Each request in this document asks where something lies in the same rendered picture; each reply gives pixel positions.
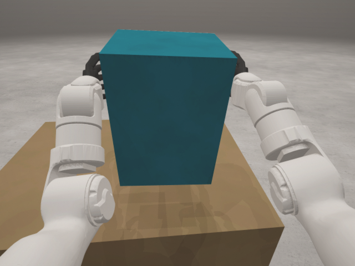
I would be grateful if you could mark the carton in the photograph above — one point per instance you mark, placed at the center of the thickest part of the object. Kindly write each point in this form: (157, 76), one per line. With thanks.
(167, 95)

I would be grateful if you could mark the pedestal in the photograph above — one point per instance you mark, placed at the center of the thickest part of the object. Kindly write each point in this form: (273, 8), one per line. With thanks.
(230, 222)

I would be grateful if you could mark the robot right forearm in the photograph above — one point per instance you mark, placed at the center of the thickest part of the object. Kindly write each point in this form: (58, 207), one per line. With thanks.
(282, 134)

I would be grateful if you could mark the robot left forearm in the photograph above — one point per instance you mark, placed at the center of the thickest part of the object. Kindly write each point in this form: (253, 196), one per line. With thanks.
(78, 148)

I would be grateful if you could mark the robot right hand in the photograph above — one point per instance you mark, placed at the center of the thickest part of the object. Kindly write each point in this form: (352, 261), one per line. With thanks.
(240, 66)

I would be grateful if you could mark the left robot upper arm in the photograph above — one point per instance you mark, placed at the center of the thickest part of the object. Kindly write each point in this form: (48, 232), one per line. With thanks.
(73, 209)

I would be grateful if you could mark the right robot upper arm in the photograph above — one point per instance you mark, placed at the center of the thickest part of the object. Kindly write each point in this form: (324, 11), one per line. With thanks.
(309, 189)

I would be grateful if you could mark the robot left hand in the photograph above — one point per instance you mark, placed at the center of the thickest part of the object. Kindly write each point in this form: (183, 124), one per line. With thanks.
(91, 69)

